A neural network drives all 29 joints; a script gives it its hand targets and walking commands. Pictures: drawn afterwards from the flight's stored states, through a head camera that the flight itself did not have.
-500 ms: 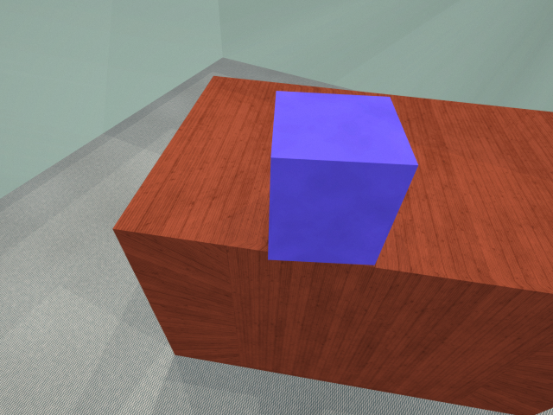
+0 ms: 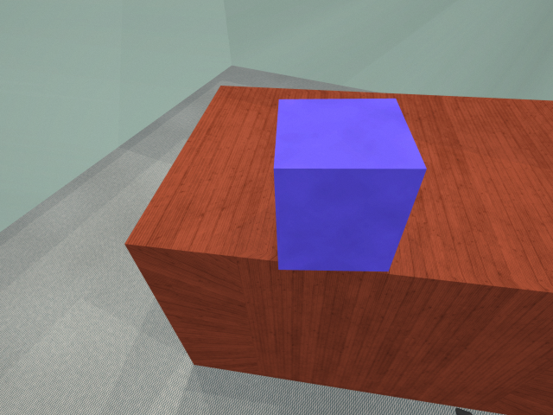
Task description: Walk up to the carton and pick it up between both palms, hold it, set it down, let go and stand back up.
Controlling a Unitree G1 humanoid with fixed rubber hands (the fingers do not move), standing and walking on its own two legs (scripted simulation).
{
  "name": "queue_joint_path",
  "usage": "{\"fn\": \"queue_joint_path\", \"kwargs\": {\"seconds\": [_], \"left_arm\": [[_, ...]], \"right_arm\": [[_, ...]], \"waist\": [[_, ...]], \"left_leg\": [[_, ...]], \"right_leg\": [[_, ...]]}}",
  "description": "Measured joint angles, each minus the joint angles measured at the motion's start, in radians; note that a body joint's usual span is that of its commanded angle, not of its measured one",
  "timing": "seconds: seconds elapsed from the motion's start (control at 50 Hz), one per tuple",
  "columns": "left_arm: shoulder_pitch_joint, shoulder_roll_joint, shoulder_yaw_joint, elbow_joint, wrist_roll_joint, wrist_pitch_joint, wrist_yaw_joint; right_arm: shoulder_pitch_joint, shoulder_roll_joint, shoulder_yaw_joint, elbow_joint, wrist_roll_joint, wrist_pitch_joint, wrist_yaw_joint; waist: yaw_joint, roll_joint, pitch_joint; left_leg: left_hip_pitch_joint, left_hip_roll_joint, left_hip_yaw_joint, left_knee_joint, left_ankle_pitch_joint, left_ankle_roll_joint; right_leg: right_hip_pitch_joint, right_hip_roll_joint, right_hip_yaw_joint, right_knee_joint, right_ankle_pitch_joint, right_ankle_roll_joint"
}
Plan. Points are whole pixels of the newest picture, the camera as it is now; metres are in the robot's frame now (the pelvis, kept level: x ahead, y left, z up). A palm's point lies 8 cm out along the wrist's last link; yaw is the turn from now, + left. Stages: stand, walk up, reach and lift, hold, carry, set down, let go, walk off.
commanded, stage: walk up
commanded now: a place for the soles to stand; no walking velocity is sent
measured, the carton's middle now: (334, 187) +0.50 -0.08 +0.06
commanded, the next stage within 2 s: none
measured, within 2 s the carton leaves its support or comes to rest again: neither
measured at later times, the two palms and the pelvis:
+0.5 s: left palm out of the picture +0.10 +0.24 -0.09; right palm out of the picture +0.11 -0.28 -0.10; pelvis +0.01 -0.02 +0.00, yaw -1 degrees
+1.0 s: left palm out of the picture +0.10 +0.23 -0.09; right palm out of the picture +0.08 -0.29 -0.11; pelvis +0.00 -0.03 +0.00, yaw -3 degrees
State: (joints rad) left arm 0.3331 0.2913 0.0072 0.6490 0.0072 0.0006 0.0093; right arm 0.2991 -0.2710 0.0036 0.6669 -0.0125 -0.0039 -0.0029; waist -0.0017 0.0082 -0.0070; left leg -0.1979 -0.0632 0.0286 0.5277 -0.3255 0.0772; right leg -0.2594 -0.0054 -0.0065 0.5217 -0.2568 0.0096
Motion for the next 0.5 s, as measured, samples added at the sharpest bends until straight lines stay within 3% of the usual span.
{"fn": "queue_joint_path", "kwargs": {"seconds": [0.5], "left_arm": [[-0.003,-0.009,-0.008,-0.002,0.006,-0.011,-0.003]], "right_arm": [[-0.014,-0.021,-0.001,-0.017,0.002,0.009,0.005]], "waist": [[0.000,0.016,0.015]], "left_leg": [[0.019,0.025,0.008,0.003,-0.015,-0.028]], "right_leg": [[0.003,0.026,0.007,0.024,-0.020,-0.030]]}}
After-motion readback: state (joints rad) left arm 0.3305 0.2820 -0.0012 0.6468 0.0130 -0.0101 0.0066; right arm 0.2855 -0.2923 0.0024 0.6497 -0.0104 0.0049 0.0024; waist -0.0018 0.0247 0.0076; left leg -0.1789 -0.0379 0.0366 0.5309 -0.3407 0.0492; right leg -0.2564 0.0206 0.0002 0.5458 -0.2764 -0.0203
